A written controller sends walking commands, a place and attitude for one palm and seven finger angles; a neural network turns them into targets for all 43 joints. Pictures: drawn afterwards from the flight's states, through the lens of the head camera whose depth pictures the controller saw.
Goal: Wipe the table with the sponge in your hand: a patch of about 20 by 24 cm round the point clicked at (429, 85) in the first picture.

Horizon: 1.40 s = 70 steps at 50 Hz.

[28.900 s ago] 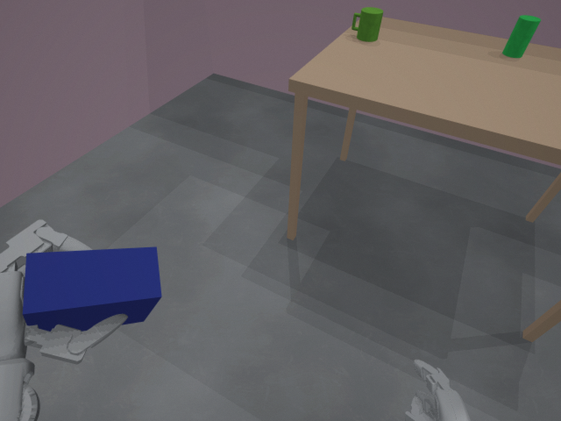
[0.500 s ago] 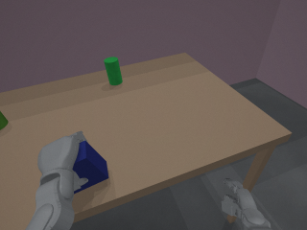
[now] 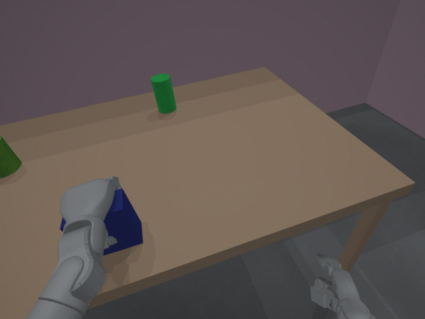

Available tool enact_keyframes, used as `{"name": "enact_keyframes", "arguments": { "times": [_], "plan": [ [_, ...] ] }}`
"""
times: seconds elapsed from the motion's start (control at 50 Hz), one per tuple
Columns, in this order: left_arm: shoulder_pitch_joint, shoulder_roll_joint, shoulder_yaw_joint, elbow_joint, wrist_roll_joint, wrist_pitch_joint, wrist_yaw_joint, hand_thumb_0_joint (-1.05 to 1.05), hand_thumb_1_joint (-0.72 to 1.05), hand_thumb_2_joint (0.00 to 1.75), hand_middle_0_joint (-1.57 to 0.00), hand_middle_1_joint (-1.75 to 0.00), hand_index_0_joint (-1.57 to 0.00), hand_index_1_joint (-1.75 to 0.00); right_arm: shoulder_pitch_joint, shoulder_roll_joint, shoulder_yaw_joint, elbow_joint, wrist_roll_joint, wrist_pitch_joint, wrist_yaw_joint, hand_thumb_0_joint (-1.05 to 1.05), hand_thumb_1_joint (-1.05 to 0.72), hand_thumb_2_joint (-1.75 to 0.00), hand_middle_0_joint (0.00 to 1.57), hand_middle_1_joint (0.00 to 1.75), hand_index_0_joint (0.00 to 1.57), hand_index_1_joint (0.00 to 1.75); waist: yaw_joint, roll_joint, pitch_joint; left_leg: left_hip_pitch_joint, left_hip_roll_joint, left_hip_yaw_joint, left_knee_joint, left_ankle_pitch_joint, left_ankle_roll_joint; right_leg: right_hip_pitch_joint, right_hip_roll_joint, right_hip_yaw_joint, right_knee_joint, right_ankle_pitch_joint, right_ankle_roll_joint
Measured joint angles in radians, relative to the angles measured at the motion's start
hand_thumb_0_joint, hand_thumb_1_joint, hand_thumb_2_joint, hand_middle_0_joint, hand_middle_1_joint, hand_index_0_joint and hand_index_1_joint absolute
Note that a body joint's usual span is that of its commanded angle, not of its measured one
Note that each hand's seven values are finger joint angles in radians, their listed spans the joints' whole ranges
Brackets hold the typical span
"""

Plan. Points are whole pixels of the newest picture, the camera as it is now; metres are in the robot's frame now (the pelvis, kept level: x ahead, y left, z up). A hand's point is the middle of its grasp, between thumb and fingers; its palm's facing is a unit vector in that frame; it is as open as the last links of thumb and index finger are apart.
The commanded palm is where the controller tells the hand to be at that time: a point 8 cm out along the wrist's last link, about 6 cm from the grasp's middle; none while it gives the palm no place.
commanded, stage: wipe forward along the middle lane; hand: left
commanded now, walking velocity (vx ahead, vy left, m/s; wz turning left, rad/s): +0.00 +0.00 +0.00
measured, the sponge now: (109, 230) +0.26 +0.26 +0.04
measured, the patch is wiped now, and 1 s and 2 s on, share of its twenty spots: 1.00 1.00 1.00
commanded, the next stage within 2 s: slide back across to the first lane in 1.22 s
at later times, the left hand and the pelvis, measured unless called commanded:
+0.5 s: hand (101, 198) +0.31 +0.28 +0.09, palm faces -0.04 -0.03 -1.00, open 9.7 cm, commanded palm +0.29 +0.30 +0.12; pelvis -0.01 -0.02 +0.00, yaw +1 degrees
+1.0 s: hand (98, 178) +0.36 +0.32 +0.09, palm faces -0.08 -0.02 -1.00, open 9.7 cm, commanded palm +0.35 +0.32 +0.12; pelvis -0.01 -0.01 -0.01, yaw +0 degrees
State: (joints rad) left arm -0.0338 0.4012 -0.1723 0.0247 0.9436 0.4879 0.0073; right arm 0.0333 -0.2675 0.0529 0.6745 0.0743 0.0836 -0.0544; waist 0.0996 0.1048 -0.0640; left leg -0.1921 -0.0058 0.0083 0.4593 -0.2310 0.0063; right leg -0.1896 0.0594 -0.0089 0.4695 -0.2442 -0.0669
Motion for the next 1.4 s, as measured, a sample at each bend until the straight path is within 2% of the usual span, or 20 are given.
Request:
{"name": "enact_keyframes", "arguments": {
  "times": [0.12, 0.26, 0.44, 0.58, 0.84, 1.14, 1.4],
  "plan": [
    [-0.071, 0.013, 0.005, 0.087, 0.006, -0.028, 0.004, -0.03, -0.5, 1.09, -0.77, -1.38, -0.8, -1.32, 0.006, -0.007, -0.003, 0.014, 0.003, -0.004, -0.015, 0.01, -0.9, -0.9, 0.2, 0.3, 0.2, 0.3, 0.0, -0.007, 0.004, -0.011, 0.002, -0.01, 0.002, 0.006, -0.003, -0.008, 0.002, -0.01, 0.0, 0.004, -0.005],
    [-0.141, 0.034, 0.035, 0.2, -0.005, -0.066, -0.001, -0.02, -0.5, 1.1, -0.78, -1.38, -0.8, -1.32, 0.025, -0.016, -0.01, 0.013, 0.008, -0.004, -0.023, 0.01, -0.9, -0.9, 0.2, 0.3, 0.2, 0.3, -0.015, -0.011, -0.003, -0.035, 0.008, -0.016, 0.01, 0.009, -0.005, -0.029, 0.009, -0.016, 0.002, 0.01, -0.012],
    [-0.239, 0.057, 0.062, 0.344, -0.003, -0.144, -0.002, -0.01, -0.51, 1.11, -0.78, -1.38, -0.81, -1.32, 0.07, -0.03, -0.023, 0.025, 0.01, -0.006, -0.034, 0.01, -0.9, -0.9, 0.2, 0.3, 0.2, 0.3, -0.026, -0.016, -0.007, -0.079, 0.012, -0.025, 0.03, 0.009, 0.003, -0.067, 0.014, -0.025, 0.014, 0.015, -0.019],
    [-0.345, 0.095, 0.095, 0.502, -0.002, -0.208, 0.007, 0.01, -0.51, 1.11, -0.78, -1.38, -0.81, -1.33, 0.102, -0.029, -0.029, 0.036, 0.015, -0.008, -0.037, 0.01, -0.9, -0.9, 0.2, 0.3, 0.2, 0.3, -0.047, -0.022, -0.012, -0.126, 0.015, -0.031, 0.049, 0.008, 0.007, -0.112, 0.02, -0.027, 0.025, 0.02, -0.024],
    [-0.455, 0.14, 0.148, 0.686, 0.011, -0.301, 0.032, 0.02, -0.52, 1.11, -0.78, -1.38, -0.81, -1.33, 0.167, -0.04, -0.048, 0.049, 0.02, 0.005, -0.03, 0.01, -0.9, -0.9, 0.2, 0.3, 0.2, 0.3, -0.078, -0.024, -0.028, -0.192, 0.016, -0.029, 0.08, -0.003, 0.007, -0.175, 0.023, -0.021, 0.045, 0.017, -0.019],
    [-0.596, 0.162, 0.154, 0.853, 0.044, -0.336, 0.052, 0.02, -0.52, 1.12, -0.79, -1.38, -0.81, -1.34, 0.18, -0.03, -0.044, 0.042, 0.025, 0.018, -0.021, 0.01, -0.9, -0.9, 0.2, 0.3, 0.2, 0.3, -0.1, -0.037, -0.041, -0.236, 0.003, -0.028, 0.082, -0.002, 0.007, -0.209, 0.01, -0.017, 0.03, 0.022, 0.005],
    [-0.655, 0.146, 0.136, 0.89, 0.066, -0.329, 0.075, 0.02, -0.53, 1.12, -0.79, -1.38, -0.81, -1.34, 0.19, -0.019, -0.044, 0.038, 0.021, 0.03, -0.008, 0.01, -0.9, -0.9, 0.2, 0.3, 0.2, 0.3, -0.1, -0.047, -0.052, -0.249, -0.018, -0.018, 0.073, -0.005, 0.032, -0.215, -0.011, -0.007, 0.009, 0.024, 0.033]
  ]
}}
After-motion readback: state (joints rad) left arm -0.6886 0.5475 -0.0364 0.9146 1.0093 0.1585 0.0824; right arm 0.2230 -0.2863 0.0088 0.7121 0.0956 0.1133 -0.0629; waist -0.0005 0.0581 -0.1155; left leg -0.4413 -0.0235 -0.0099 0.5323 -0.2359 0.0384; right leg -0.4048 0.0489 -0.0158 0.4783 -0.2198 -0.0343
